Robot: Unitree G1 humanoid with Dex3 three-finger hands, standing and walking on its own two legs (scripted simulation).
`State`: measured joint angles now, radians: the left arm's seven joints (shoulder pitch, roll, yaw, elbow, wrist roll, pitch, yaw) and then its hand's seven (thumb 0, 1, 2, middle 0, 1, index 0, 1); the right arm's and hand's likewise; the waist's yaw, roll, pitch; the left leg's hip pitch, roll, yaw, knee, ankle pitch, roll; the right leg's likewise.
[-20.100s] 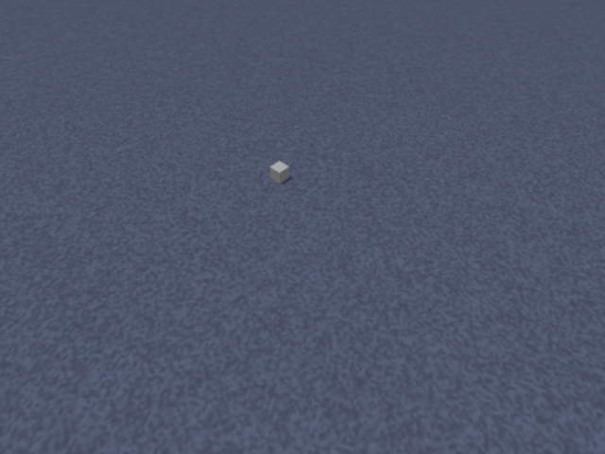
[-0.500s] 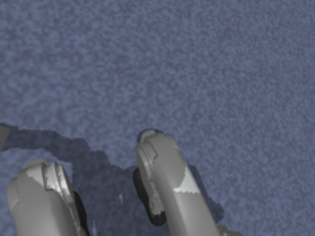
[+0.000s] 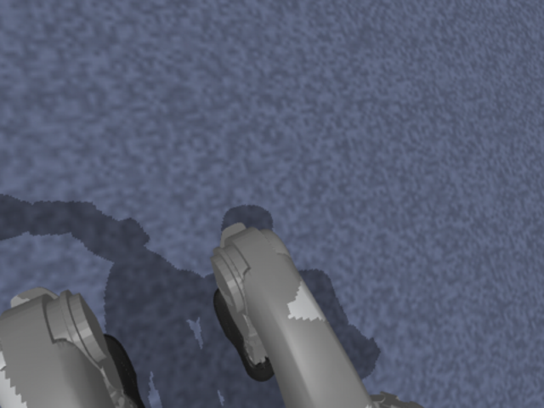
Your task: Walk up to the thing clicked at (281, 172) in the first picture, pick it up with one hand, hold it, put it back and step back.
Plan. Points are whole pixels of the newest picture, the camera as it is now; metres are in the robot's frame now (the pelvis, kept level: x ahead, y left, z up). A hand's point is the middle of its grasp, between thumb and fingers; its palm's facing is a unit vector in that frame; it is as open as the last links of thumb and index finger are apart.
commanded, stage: approach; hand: left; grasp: from above
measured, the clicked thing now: out of the picture +0.41 +0.35 -0.30
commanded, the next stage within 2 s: close in in 0.04 s
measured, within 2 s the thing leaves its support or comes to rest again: neither
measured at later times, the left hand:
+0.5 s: hand out of the picture +0.42 +0.33 -0.20, palm faces -0.05 -0.44 -0.90, open 14.3 cm
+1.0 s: hand out of the picture +0.41 +0.34 -0.23, palm faces -0.05 -0.43 -0.90, open 13.8 cm
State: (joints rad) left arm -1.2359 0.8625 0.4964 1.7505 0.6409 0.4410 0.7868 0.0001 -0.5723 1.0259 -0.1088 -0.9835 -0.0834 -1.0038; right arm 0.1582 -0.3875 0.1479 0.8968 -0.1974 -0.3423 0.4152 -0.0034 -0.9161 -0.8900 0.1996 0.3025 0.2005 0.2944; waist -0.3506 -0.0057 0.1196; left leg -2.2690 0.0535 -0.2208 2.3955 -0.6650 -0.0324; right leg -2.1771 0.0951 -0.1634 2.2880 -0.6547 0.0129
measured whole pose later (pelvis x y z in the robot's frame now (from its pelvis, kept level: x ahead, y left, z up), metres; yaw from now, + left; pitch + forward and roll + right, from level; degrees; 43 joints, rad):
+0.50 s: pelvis +0.00 +0.00 +0.00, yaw +0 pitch +28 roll -11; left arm -1.22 0.87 0.47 1.81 0.64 0.39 0.81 0.00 -0.58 1.06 -0.12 -0.97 -0.08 -1.00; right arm 0.12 -0.36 0.19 0.90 -0.22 -0.39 0.41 0.00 -0.92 -0.89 0.20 0.30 0.20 0.29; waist -0.36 -0.06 0.15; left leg -2.26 0.04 -0.24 2.41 -0.66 -0.04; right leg -2.16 0.09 -0.18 2.30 -0.65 0.01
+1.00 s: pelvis +0.00 +0.01 -0.01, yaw -1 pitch +27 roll -12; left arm -1.20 0.91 0.44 1.80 0.58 0.38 0.81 0.00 -0.49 1.04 -0.17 -0.92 -0.13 -0.96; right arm 0.11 -0.37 0.23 0.84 -0.21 -0.38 0.42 0.00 -0.92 -0.90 0.20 0.30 0.20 0.29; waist -0.36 -0.08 0.19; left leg -2.28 0.04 -0.25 2.44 -0.66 -0.03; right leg -2.16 0.09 -0.19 2.31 -0.65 0.02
